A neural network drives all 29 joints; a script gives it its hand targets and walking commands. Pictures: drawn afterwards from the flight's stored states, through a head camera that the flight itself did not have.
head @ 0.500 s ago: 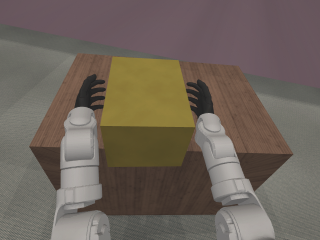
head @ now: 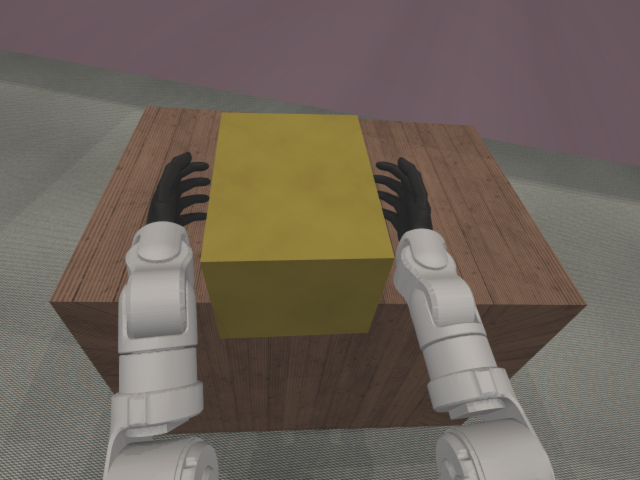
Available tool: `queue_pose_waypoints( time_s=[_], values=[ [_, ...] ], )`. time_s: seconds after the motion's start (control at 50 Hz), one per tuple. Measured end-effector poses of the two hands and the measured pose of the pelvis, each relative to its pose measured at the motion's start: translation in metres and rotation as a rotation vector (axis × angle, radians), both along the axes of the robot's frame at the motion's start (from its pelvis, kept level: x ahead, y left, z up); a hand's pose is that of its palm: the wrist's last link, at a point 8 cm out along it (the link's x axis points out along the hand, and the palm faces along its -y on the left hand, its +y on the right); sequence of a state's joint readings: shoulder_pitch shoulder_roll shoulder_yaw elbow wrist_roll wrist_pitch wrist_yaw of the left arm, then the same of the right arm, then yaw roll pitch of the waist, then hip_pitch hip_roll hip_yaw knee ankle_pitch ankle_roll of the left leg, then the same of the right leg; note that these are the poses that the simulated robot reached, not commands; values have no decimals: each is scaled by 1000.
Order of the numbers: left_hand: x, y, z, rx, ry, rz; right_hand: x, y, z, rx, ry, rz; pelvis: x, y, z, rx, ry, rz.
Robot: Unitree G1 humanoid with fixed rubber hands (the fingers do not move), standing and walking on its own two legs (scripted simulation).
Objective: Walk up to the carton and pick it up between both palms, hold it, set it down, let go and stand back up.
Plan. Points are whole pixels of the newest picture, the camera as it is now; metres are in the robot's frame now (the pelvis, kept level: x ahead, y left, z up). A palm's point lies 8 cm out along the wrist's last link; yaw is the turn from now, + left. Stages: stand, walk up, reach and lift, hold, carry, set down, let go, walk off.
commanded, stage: hold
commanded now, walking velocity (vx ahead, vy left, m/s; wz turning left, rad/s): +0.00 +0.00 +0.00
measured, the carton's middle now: (293, 220) +0.41 +0.02 +0.11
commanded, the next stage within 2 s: none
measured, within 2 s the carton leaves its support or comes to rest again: neither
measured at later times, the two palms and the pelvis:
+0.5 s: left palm (167, 230) +0.34 +0.16 +0.16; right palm (414, 230) +0.34 -0.13 +0.16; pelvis -0.01 +0.00 +0.00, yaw +0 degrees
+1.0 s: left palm (174, 226) +0.35 +0.15 +0.16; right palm (416, 224) +0.35 -0.13 +0.16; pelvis -0.01 +0.00 +0.00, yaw +0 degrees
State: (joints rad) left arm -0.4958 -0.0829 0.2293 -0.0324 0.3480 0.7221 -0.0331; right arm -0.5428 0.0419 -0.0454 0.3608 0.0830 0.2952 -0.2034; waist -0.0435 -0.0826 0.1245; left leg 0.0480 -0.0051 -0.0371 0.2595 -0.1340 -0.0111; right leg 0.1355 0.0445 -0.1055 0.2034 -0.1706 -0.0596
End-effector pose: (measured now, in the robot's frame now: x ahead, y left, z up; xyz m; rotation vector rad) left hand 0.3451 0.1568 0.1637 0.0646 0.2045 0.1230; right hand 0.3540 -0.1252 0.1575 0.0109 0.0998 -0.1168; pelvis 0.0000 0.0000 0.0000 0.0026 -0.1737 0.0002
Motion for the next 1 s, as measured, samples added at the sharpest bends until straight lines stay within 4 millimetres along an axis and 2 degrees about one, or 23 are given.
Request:
queue_pose_waypoints(
  time_s=[0.26,0.54,0.78,1.0],
  values=[
    [-3,0,-9,-17,45,0,-3,-1,-4,3,31,-3,-5,-1,0,3,-8,-1],
    [-10,-1,-2,-25,30,6,-10,-1,0,-2,13,0,-11,-3,0,2,-17,-4],
    [-7,-5,4,-17,26,0,-8,-4,5,-8,8,-5,-13,-3,0,3,-14,-3],
    [0,-5,-5,-33,44,4,0,-5,1,-12,16,-1,-10,-4,0,5,-1,-2]
  ],
)
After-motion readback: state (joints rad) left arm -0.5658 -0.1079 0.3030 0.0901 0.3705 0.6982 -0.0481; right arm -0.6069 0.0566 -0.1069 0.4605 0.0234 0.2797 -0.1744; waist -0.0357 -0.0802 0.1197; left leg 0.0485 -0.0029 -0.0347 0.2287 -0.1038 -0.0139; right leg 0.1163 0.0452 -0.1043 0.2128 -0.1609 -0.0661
